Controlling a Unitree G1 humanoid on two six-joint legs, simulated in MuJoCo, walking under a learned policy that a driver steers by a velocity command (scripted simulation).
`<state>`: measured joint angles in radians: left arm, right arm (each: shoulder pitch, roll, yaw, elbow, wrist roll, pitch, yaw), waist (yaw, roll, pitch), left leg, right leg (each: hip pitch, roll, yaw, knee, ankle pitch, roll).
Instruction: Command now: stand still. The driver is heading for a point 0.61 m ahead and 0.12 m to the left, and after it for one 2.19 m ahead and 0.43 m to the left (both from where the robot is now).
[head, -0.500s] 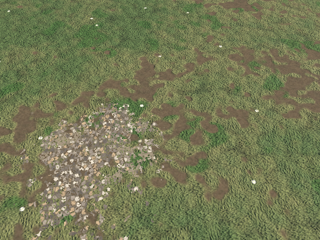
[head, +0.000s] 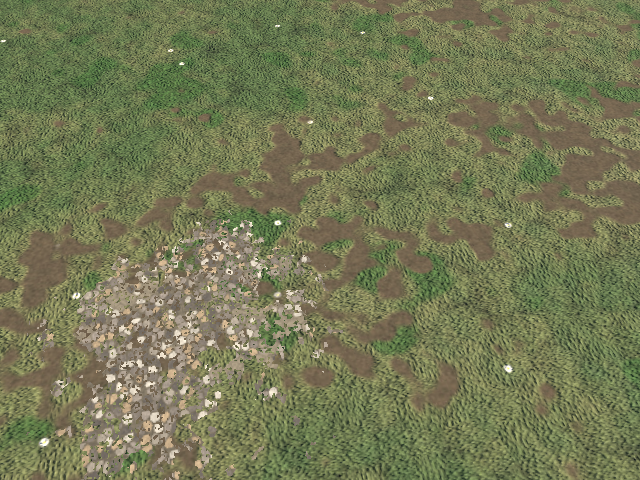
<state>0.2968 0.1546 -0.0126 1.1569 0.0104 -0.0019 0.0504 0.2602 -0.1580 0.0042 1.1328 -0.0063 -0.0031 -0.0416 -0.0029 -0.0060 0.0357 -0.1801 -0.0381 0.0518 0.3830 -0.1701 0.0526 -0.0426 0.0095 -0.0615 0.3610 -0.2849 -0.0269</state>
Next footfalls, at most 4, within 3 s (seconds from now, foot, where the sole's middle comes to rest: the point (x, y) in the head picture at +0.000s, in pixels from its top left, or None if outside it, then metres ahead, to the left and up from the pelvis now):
0.62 left None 0.15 0.13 -0.78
1.10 right None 0.50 -0.04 -0.78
1.66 left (268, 375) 0.77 0.15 -0.78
2.22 right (286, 256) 1.14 0.12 -0.78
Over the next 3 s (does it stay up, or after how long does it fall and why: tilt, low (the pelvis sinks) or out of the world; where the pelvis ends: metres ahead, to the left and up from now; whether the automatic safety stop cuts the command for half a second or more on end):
stays up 1.12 0.22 0.00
